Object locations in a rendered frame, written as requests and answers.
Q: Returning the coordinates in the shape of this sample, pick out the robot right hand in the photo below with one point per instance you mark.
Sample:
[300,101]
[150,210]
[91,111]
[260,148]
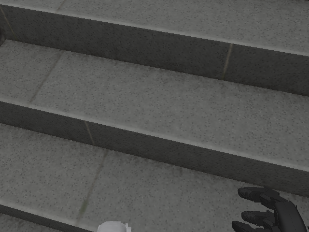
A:
[285,216]

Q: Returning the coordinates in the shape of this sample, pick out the robot left thigh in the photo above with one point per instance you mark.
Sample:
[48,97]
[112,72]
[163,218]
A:
[114,226]

